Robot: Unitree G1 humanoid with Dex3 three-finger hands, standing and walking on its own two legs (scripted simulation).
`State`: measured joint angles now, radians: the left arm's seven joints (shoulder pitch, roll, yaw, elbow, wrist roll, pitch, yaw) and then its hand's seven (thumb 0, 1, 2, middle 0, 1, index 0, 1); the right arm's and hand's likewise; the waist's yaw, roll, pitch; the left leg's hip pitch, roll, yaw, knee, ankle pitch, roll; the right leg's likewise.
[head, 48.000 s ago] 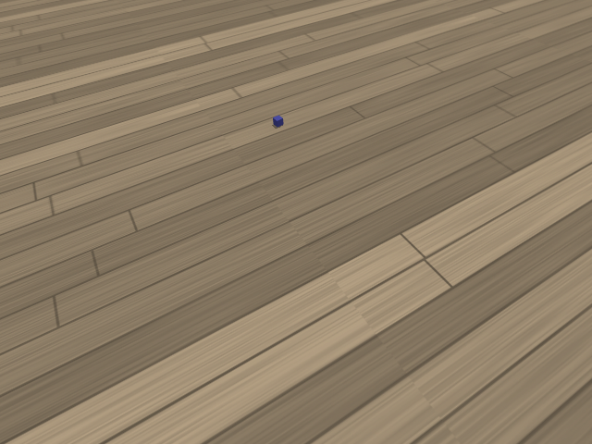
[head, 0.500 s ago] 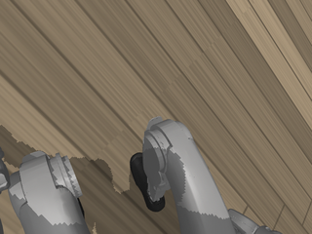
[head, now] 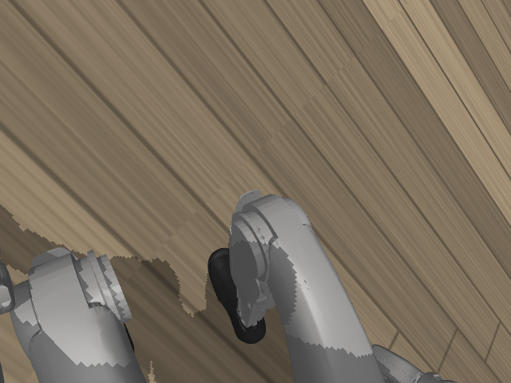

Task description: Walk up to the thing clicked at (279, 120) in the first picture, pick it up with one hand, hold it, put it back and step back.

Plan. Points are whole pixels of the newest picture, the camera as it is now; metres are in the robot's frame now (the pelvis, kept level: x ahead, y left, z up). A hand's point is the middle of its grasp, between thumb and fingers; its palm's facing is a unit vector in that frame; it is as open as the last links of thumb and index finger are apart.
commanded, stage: close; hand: left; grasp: from above
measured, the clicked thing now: out of the picture +0.33 +0.34 -0.29
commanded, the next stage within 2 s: settle in 1.48 s
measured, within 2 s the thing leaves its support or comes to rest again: neither
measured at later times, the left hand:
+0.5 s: hand out of the picture +0.38 +0.33 -0.27, palm faces -0.30 -0.32 -0.90, open 8.0 cm
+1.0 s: hand out of the picture +0.37 +0.32 -0.27, palm faces -0.30 -0.31 -0.90, open 6.7 cm
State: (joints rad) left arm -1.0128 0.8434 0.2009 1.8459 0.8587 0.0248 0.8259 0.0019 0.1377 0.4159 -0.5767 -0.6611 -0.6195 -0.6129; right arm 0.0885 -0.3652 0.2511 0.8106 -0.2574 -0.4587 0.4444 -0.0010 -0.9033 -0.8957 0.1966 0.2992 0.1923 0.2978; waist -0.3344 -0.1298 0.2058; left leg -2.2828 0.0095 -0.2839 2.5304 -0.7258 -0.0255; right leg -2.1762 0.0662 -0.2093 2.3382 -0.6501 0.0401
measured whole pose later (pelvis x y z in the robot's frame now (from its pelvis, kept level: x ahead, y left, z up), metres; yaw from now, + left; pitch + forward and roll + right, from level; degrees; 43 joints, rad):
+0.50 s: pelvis +0.00 +0.00 +0.00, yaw +0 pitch +26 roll -15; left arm -1.02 0.85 0.18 1.85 0.85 0.03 0.84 0.00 0.35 0.24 -0.75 -0.47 -0.79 -0.43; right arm 0.08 -0.37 0.25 0.80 -0.26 -0.47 0.44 0.00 -0.90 -0.90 0.20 0.30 0.19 0.30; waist -0.34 -0.14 0.21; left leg -2.27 0.01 -0.28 2.52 -0.72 -0.03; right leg -2.16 0.07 -0.21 2.32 -0.64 0.04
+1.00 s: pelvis +0.00 +0.00 +0.01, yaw +0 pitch +26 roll -15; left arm -1.01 0.83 0.16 1.84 0.85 0.02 0.84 0.00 0.52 0.12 -0.89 -0.30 -0.93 -0.26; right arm 0.08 -0.36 0.25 0.80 -0.26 -0.47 0.44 0.00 -0.90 -0.90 0.20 0.30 0.19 0.30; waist -0.34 -0.13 0.20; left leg -2.27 0.01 -0.29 2.50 -0.72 -0.03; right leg -2.16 0.06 -0.21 2.31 -0.65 0.04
